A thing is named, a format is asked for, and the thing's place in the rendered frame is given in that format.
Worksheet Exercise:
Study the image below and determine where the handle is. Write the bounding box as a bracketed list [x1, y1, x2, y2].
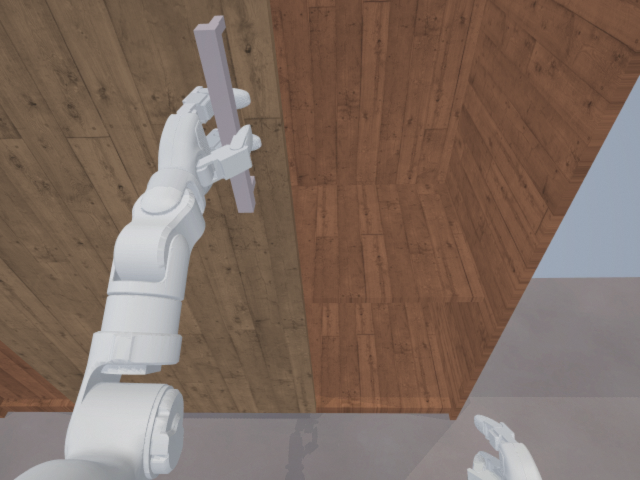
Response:
[193, 15, 256, 213]

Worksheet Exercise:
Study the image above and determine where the left robot upper arm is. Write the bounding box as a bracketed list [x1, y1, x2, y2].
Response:
[14, 382, 184, 480]

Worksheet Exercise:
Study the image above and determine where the right robot hand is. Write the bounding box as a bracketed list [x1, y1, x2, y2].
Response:
[467, 415, 542, 480]

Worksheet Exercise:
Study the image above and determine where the wardrobe door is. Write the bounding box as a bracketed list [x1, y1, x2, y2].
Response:
[0, 341, 68, 399]
[0, 0, 316, 413]

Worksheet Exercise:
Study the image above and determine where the left robot hand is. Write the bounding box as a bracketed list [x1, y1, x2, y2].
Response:
[158, 86, 262, 196]

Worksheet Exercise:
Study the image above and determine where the robot left forearm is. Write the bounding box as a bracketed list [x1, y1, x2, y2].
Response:
[64, 168, 206, 459]

